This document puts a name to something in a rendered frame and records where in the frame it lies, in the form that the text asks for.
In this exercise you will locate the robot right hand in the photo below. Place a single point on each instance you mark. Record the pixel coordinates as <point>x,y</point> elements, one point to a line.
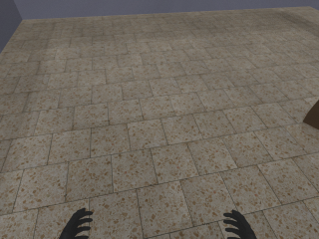
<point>244,230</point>

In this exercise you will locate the robot left hand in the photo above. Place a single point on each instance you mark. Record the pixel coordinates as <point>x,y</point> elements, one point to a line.
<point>71,229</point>

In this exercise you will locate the carton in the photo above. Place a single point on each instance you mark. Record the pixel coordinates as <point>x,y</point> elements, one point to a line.
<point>312,118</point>

